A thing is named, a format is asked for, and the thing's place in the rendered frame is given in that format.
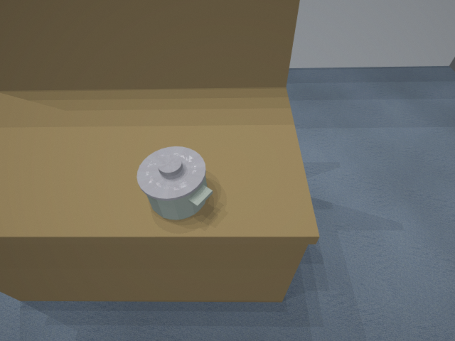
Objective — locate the pot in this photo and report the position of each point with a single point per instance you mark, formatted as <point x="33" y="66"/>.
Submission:
<point x="184" y="207"/>

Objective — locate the lid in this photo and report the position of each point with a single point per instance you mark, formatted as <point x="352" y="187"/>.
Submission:
<point x="160" y="187"/>

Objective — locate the knob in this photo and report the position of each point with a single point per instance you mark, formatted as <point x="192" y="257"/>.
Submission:
<point x="170" y="165"/>

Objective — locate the table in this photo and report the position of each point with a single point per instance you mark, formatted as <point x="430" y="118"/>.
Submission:
<point x="88" y="90"/>

